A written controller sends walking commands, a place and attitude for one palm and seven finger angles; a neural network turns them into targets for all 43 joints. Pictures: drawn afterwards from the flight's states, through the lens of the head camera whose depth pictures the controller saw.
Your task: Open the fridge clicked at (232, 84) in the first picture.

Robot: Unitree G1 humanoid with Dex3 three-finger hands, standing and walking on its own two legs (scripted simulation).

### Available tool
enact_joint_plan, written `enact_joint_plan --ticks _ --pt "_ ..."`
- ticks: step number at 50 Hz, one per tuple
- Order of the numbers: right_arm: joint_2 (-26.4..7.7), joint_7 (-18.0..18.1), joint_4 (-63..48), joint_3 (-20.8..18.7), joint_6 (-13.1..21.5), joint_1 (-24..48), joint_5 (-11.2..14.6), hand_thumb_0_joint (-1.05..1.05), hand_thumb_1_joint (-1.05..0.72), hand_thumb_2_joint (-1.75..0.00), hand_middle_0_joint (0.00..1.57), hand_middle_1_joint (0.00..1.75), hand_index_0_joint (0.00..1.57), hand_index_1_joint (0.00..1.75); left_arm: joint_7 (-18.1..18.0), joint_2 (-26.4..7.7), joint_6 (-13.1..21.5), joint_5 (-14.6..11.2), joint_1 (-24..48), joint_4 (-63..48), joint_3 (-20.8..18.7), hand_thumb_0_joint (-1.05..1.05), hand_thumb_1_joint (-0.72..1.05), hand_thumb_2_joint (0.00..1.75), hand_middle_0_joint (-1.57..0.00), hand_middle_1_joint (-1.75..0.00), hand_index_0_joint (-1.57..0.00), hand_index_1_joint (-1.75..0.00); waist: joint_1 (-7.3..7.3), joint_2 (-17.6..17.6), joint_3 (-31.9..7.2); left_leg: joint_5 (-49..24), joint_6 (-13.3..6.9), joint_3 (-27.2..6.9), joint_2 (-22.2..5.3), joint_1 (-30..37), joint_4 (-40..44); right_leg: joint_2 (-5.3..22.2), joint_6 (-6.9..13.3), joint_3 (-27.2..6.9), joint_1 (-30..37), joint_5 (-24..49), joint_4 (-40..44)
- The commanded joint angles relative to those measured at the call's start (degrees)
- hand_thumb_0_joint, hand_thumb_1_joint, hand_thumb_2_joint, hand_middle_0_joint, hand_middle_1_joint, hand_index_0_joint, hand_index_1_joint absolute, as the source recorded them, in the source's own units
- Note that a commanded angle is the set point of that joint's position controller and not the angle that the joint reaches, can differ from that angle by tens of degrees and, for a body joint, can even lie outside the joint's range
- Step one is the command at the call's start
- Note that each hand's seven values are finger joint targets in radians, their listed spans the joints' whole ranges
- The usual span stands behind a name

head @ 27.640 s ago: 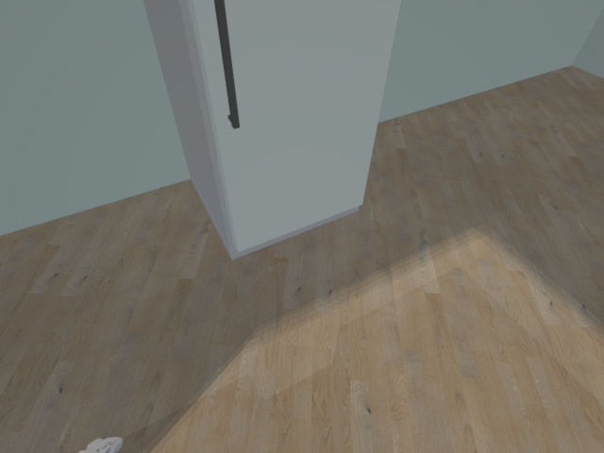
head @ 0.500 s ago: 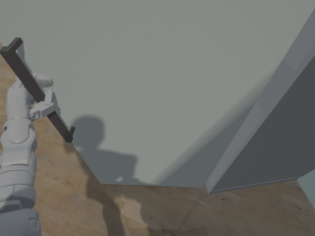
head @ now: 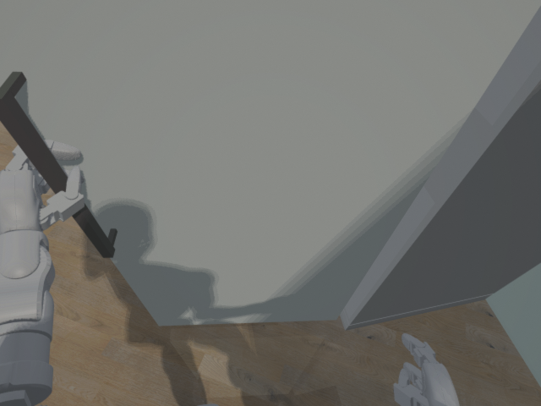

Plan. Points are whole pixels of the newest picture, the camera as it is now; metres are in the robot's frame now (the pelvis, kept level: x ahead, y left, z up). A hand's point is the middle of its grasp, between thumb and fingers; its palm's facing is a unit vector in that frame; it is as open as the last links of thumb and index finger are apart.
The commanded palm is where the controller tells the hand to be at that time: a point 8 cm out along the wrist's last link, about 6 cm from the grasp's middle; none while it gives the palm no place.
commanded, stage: stop walking and hold the door back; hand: left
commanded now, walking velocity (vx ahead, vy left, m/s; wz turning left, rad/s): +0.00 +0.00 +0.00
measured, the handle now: (73, 186) +0.40 +0.31 +0.08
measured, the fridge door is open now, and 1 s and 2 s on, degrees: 80 80 78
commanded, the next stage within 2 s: loosen the grip on the handle in 0.10 s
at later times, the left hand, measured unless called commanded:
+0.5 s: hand (63, 208) +0.34 +0.29 +0.11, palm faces +0.37 -0.88 -0.29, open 10.0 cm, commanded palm +0.31 +0.32 +0.11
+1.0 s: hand (59, 206) +0.36 +0.31 +0.09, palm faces +0.41 -0.87 -0.27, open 14.3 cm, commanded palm +0.31 +0.35 +0.10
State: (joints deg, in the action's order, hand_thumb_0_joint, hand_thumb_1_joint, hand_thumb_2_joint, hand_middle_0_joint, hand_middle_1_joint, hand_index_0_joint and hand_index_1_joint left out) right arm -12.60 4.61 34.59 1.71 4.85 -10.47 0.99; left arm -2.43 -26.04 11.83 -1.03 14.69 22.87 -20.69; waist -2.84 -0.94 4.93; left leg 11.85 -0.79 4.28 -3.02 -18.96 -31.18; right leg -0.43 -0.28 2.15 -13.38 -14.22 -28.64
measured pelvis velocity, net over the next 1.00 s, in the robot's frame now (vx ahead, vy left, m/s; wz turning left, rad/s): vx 0.01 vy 0.00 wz -0.02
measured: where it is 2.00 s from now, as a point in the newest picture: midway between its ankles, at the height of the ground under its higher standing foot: outside the picture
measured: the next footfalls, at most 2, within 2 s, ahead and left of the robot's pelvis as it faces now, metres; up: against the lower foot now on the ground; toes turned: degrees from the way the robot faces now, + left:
none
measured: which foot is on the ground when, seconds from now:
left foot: down 0.00-1.00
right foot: down 0.00-1.00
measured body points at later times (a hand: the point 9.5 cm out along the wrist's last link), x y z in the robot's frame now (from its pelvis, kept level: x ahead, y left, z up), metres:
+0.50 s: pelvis -0.05 -0.01 -0.02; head -0.03 +0.00 +0.43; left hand +0.32 +0.33 +0.13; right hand +0.08 -0.29 -0.10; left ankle +0.05 +0.11 -0.73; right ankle +0.00 -0.12 -0.73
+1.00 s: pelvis +0.01 +0.00 -0.02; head +0.03 +0.01 +0.43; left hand +0.33 +0.35 +0.10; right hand +0.13 -0.25 -0.12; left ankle +0.05 +0.10 -0.73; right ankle +0.00 -0.12 -0.73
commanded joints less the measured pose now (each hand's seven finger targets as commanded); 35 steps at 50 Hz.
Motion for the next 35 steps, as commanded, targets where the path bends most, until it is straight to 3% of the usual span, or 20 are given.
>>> enact_joint_plan --ticks 1,4,9,10,11,12,13,14,15,16,18,20,22,25,28,29,30,31,32,35 --pt "-9.4 1.0 -5.9 -3.5 1.9 0.3 0.2 0.00 -0.90 -0.90 0.20 0.30 0.20 0.30 -2.5 -15.4 2.0 -0.8 10.5 -12.7 -7.0 0.00 0.90 0.90 -0.45 -1.40 -0.45 -1.40 2.59 6.8 -22.5 -20.4 0.2 -5.7 -4.9 10.1 2.0 4.2 0.0 -2.9 8.4 16.4 3.1" --pt "-9.8 1.7 -4.1 -3.3 1.7 -0.2 0.3 0.00 -0.90 -0.90 0.20 0.30 0.20 0.30 -3.1 -16.7 1.0 -1.4 14.3 -8.8 -6.9 0.00 0.90 0.90 -0.45 -1.40 -0.45 -1.40 2.48 3.0 -19.7 -13.4 0.4 -5.0 -4.3 8.8 2.8 5.4 0.2 -4.7 5.8 14.5 4.4" --pt "-10.3 2.6 -0.8 -3.1 1.0 -0.6 0.2 0.00 -0.90 -0.90 0.20 0.30 0.20 0.30 -3.1 -20.4 1.1 -1.0 21.2 1.3 -7.4 0.00 0.90 0.90 -0.45 -1.40 -0.45 -1.40 2.67 0.6 -14.3 -1.8 0.0 -4.8 -2.8 7.3 3.3 7.0 0.3 -7.2 -0.8 -0.3 9.5" --pt "-10.4 0.3 -3.0 -7.0 2.0 -3.2 -0.8 0.00 -0.90 -0.90 0.20 0.30 0.20 0.30 -1.3 -45.9 2.7 6.4 55.6 -8.1 -24.6 0.00 0.90 0.90 -0.45 -1.40 -0.45 -1.40 4.55 -8.6 -10.9 -2.2 -1.1 -2.4 -1.4 2.7 -0.8 7.6 -1.1 -9.5 -0.9 9.8 11.8" --pt "-10.1 0.1 -2.6 -4.7 4.8 0.7 -2.5 0.00 -0.90 -0.90 0.20 0.30 0.20 0.30 3.2 -17.3 -1.9 6.3 38.8 12.7 -4.6 0.00 0.78 0.84 -0.45 -1.40 -0.45 -1.40 0.37 -4.9 -25.5 -13.6 -1.6 0.4 3.8 5.4 5.8 1.2 2.0 0.0 3.3 22.3 -1.0" --pt "-11.4 0.8 -1.4 -5.6 4.8 -1.9 0.2 0.00 -0.90 -0.90 0.20 0.30 0.20 0.30 3.4 -20.1 -0.6 2.8 31.6 4.9 -11.6 0.00 0.66 0.78 -0.45 -1.40 -0.45 -1.40 1.56 -1.7 -25.6 -14.5 -1.4 -1.4 3.2 8.9 3.2 0.3 1.0 2.3 -1.1 17.8 -1.2" --pt "-10.7 0.3 -0.9 -5.2 5.1 -2.7 -0.2 0.00 -0.90 -0.90 0.20 0.30 0.20 0.30 4.2 -14.7 -0.1 2.3 23.1 8.2 -8.6 0.00 0.54 0.73 -0.45 -1.40 -0.45 -1.40 3.42 6.1 -24.1 -12.6 -0.1 -2.5 2.8 10.2 2.7 0.2 1.2 2.8 -3.3 12.2 -0.8" --pt "-11.0 0.2 -1.3 -4.7 4.8 -2.1 -0.2 0.00 -0.90 -0.90 0.20 0.30 0.20 0.30 4.0 -15.6 1.6 0.3 23.6 6.0 -9.4 0.00 0.42 0.67 -0.45 -1.40 -0.45 -1.40 4.40 11.0 -22.0 -5.4 0.2 -2.7 3.1 10.5 3.2 0.1 1.0 1.7 -5.9 5.0 1.1" --pt "-10.9 0.3 -1.4 -4.5 4.6 -1.3 -0.5 0.00 -0.90 -0.90 0.20 0.30 0.20 0.30 3.5 -17.8 2.4 -0.4 23.5 7.1 -10.5 0.00 0.30 0.61 -0.45 -1.40 -0.45 -1.40 3.88 10.2 -18.1 2.8 0.0 -3.0 3.1 7.4 3.6 0.3 0.9 1.0 -8.5 -1.5 2.3" --pt "-10.7 0.3 -2.0 -3.8 4.5 -0.6 -0.5 0.00 -0.90 -0.90 0.20 0.30 0.20 0.30 3.0 -16.5 3.1 0.0 25.1 7.9 -8.0 0.00 0.17 0.55 -0.45 -1.40 -0.45 -1.40 3.08 7.9 -14.6 9.8 -0.3 -3.3 3.4 3.6 3.9 0.5 0.8 0.5 -10.8 -7.0 2.6" --pt "-11.3 0.3 -3.2 -3.6 4.3 -0.2 -0.5 0.00 -0.90 -0.90 0.20 0.30 0.20 0.30 1.8 -16.8 5.0 2.4 30.2 8.7 -4.9 0.00 -0.07 0.43 -0.45 -1.40 -0.45 -1.40 1.25 0.7 -10.7 14.4 -1.1 -3.5 3.4 -1.0 2.6 1.0 0.5 -0.4 -14.2 -14.5 2.9" --pt "-11.7 0.7 -3.8 -3.5 4.5 -0.6 -0.6 0.00 -0.90 -0.90 0.20 0.30 0.20 0.30 1.1 -18.3 6.3 4.3 34.4 8.8 -2.8 0.00 -0.31 0.32 -0.45 -1.40 -0.45 -1.40 0.64 0.1 -12.6 16.2 -1.4 -3.2 4.0 -1.9 1.3 0.9 0.4 -1.4 -16.1 -18.8 2.0" --pt "-11.8 1.0 -4.1 -3.7 4.6 -1.0 -0.5 0.00 -0.90 -0.90 0.20 0.30 0.20 0.30 0.9 -17.8 7.3 3.9 34.2 8.4 -2.2 0.00 -0.55 0.20 -0.42 -1.37 -0.42 -1.37 1.36 1.8 -16.3 18.0 -1.2 -3.9 4.1 -1.9 0.7 0.5 0.8 -1.3 -15.9 -18.8 0.3" --pt "-12.1 1.4 -3.3 -3.6 4.9 -1.8 -0.2 0.00 -0.90 -0.90 0.20 0.30 0.20 0.30 1.6 -16.2 7.7 1.1 36.0 10.0 -1.2 0.00 -0.55 0.20 -0.38 -1.32 -0.38 -1.32 1.15 1.2 -17.7 20.2 -1.1 -4.7 4.1 -3.3 -0.8 0.4 0.7 -1.8 -15.7 -18.9 -0.4" --pt "-12.6 1.9 -2.4 -3.6 5.1 -2.9 -0.4 0.00 -0.90 -0.90 0.20 0.30 0.20 0.30 1.1 -19.9 7.6 1.0 37.0 10.8 -3.4 0.00 -0.55 0.20 -0.34 -1.27 -0.34 -1.27 1.51 2.6 -19.0 20.3 -1.1 -5.2 4.1 -5.6 -1.9 0.5 0.8 -2.1 -15.2 -18.2 -1.4" --pt "-12.5 2.0 -2.8 -3.4 5.1 -2.7 -0.4 0.00 -0.90 -0.90 0.20 0.30 0.20 0.30 0.8 -21.6 7.6 1.7 38.3 9.0 -3.8 0.00 -0.55 0.20 -0.33 -1.25 -0.33 -1.25 1.78 5.4 -21.1 19.8 -1.2 -5.2 4.1 -5.5 -2.1 0.5 0.8 -2.4 -14.5 -17.4 -2.1" --pt "-12.1 1.7 -3.5 -3.9 4.9 -3.0 -0.8 0.00 -0.90 -0.90 0.20 0.30 0.20 0.30 0.3 -24.3 7.5 2.2 33.1 6.4 -7.3 0.00 -0.55 0.20 -0.32 -1.23 -0.32 -1.23 3.98 6.9 -24.7 18.6 -1.2 -5.5 4.0 -4.8 -1.8 0.4 1.1 -2.2 -11.9 -15.9 -3.0" --pt "-11.6 1.7 -4.2 -3.3 4.9 -2.0 -0.8 0.00 -0.90 -0.90 0.20 0.30 0.20 0.30 0.1 -22.6 7.6 2.5 33.8 2.6 -5.2 0.00 -0.55 0.20 -0.30 -1.22 -0.30 -1.22 3.55 10.8 -25.4 18.7 -1.2 -5.8 4.0 -3.3 -1.5 0.3 1.2 -1.8 -12.4 -14.4 -3.6" --pt "-11.4 1.8 -4.2 -3.3 5.0 -2.0 -0.9 0.00 -0.90 -0.90 0.20 0.30 0.20 0.30 -0.5 -22.5 7.6 2.5 33.2 1.2 -5.6 0.00 -0.55 0.20 -0.29 -1.20 -0.29 -1.20 3.46 11.0 -25.2 19.8 -1.1 -6.5 3.6 -2.7 -1.0 0.1 1.4 -1.4 -13.2 -13.9 -4.0" --pt "-11.2 2.2 -3.9 -2.8 5.5 -1.5 -0.8 0.00 -0.90 -0.90 0.20 0.30 0.20 0.30 -1.3 -18.8 7.6 0.8 32.4 -0.6 -3.6 0.00 -0.55 0.20 -0.25 -1.15 -0.25 -1.15 1.79 6.8 -21.0 21.3 -1.5 -7.1 3.2 -4.5 -1.6 -0.2 1.0 -2.0 -14.7 -16.2 -2.7"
